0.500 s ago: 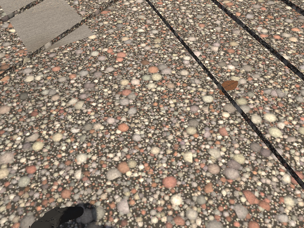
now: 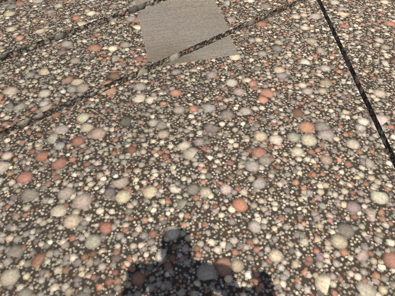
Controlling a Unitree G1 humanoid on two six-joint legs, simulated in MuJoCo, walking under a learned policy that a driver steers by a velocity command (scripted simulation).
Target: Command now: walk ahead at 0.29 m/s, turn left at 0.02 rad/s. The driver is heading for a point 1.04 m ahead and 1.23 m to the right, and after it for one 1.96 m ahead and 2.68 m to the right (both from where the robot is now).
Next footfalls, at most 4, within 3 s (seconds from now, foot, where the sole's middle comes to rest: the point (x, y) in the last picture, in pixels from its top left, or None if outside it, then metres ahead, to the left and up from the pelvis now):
0.06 left None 0.22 0.13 -0.78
0.50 right None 0.14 -0.11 -0.78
1.02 left None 0.23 0.09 -0.78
1.48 right None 0.06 -0.13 -0.78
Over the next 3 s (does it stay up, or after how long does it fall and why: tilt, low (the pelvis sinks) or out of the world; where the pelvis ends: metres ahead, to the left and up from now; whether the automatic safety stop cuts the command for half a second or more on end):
stays up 0.15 -0.13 0.00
